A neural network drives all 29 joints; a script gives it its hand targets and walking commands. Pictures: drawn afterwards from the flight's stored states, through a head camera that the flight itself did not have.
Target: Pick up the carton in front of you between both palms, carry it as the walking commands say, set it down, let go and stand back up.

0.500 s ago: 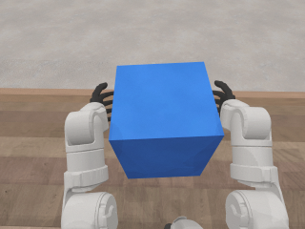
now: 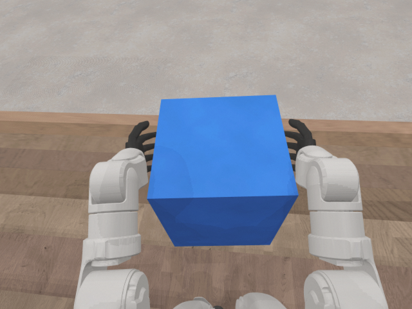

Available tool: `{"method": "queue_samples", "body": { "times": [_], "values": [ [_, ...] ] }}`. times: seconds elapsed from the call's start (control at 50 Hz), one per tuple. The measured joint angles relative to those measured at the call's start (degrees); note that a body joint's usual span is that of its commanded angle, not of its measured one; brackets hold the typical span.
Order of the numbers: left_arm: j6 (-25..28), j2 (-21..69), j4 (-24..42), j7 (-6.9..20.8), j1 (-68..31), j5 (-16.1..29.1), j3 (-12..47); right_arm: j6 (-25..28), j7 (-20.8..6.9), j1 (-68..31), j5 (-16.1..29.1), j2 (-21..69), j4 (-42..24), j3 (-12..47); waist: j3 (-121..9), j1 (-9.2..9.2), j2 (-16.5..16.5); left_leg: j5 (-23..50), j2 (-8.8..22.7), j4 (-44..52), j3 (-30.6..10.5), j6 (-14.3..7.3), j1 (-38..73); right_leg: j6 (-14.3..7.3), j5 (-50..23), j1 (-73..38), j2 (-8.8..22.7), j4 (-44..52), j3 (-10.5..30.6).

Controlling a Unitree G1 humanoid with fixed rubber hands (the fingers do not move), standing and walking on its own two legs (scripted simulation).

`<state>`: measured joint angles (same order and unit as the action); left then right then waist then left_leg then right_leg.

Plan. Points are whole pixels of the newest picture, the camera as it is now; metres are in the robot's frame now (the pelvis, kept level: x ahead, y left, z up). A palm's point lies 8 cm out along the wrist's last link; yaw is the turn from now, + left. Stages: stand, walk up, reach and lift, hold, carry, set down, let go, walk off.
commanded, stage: carry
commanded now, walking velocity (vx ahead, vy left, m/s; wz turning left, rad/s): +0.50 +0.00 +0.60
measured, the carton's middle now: (220, 178) +0.37 -0.01 +0.02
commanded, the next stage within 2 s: none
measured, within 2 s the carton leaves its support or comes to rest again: neither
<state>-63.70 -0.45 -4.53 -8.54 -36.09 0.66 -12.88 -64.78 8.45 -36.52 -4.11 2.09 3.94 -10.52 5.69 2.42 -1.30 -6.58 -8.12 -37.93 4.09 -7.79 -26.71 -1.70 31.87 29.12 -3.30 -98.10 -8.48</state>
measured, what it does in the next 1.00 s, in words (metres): goes down: right foot 0.13 m lower, then left foot 0.13 m lower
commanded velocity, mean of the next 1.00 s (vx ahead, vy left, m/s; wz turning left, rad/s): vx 0.50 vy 0.00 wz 0.00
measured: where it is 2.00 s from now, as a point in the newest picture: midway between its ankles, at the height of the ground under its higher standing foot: (212, 160)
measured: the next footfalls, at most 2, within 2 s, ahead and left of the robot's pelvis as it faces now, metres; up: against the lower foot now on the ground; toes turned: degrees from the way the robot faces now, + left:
right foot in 0.30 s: +0.39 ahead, -0.13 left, -0.13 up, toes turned +10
left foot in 0.72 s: +0.73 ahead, +0.09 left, -0.27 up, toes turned +19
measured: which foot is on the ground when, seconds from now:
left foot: down 0.00-0.30, up 0.32-0.70, down 0.72-1.00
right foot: up 0.00-0.28, down 0.30-0.72, up 0.74-1.00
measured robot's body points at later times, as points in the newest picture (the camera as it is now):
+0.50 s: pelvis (240, 204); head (247, 28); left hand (146, 113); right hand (233, 82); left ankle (206, 260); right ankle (250, 272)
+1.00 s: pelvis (206, 140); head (187, 15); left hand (160, 79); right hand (225, 70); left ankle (206, 219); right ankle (232, 188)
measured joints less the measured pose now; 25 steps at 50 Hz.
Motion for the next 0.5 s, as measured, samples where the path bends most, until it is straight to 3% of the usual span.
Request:
{"method": "queue_samples", "body": {
  "times": [0.04,0.1,0.16,0.24,0.28,0.3,0.34,0.36,0.38,0.42,0.5],
  "values": [
    [0.2,1.4,-0.2,0.5,-0.2,-1.6,-1.2,0.5,0.5,0.3,1.5,-1.0,0.7,0.4,-0.6,3.28,-0.6,-12.1,-2.3,-2.5,-2.4,-1.4,0.8,1.4,-0.2,6.5,0.9,4.2,5.3],
    [0.5,3.4,-0.9,1.5,1.0,-4.6,-3.0,1.4,1.4,0.3,4.3,-2.4,3.9,1.5,-0.8,6.48,-0.4,-15.5,-4.1,-7.7,-3.3,-1.6,0.7,2.3,-5.4,11.9,3.1,22.6,13.3],
    [0.6,4.1,-0.7,2.8,2.7,-5.7,-4.6,2.1,2.7,-0.7,6.9,-3.3,7.6,3.5,-1.5,8.45,-0.5,-22.3,-4.6,-12.5,-5.7,-1.4,2.0,1.8,-20.9,14.1,4.4,35.1,16.6],
    [0.5,3.4,1.9,3.0,4.1,-5.7,-4.9,4.0,3.1,-2.4,8.7,-4.0,10.0,5.9,-3.3,9.15,1.8,-33.5,-4.7,-21.3,-9.2,0.0,4.8,2.1,-42.3,8.3,3.9,59.1,16.3],
    [0.4,3.3,2.4,2.7,3.8,-6.1,-3.6,4.0,3.1,-3.4,9.2,-4.6,10.1,5.5,-5.0,7.38,2.9,-34.5,-4.4,-30.1,-9.3,0.7,5.0,1.4,-52.1,2.6,3.0,66.9,14.1],
    [0.6,3.5,2.2,2.5,3.3,-6.6,-2.7,3.8,2.7,-3.9,9.3,-5.2,10.0,5.0,-5.9,5.53,2.7,-33.5,-3.5,-36.7,-8.6,0.8,4.3,1.3,-48.1,-0.9,2.7,68.5,12.4],
    [1.3,3.2,1.5,2.0,1.8,-6.8,-1.2,4.1,1.6,-5.6,8.8,-5.9,10.4,3.3,-6.9,2.04,0.9,-33.4,-0.9,-51.6,-8.3,2.7,-0.8,-2.2,-26.8,-2.4,1.0,64.2,8.3],
    [1.3,2.9,0.7,1.6,0.9,-6.3,-0.5,3.9,1.1,-5.7,8.1,-5.9,10.3,2.3,-7.5,0.64,1.4,-31.6,0.0,-56.5,-7.6,3.4,-4.2,-2.5,-17.8,-2.9,0.9,62.0,7.7],
    [1.2,2.7,0.0,1.0,0.5,-5.8,0.2,3.6,0.7,-5.7,7.5,-5.9,10.1,1.5,-7.6,-0.74,1.5,-29.8,1.6,-59.0,-7.0,3.9,-7.5,-1.4,-12.4,-2.7,0.6,59.5,6.9],
    [0.8,2.6,-1.0,0.1,0.7,-4.6,1.3,2.4,0.0,-4.6,6.0,-5.2,9.2,0.0,-7.2,-3.07,1.3,-23.5,4.5,-57.2,-6.7,4.5,-13.4,-2.7,-9.7,-2.1,0.4,53.4,4.6],
    [0.2,2.5,-2.0,-0.9,3.6,-2.2,2.3,0.4,-0.5,-0.5,3.5,-3.0,7.0,-1.4,-5.8,-6.59,0.1,-12.9,7.9,-37.5,-5.4,5.3,-19.8,-3.1,-0.7,-6.5,1.2,49.1,1.4]
  ]
}}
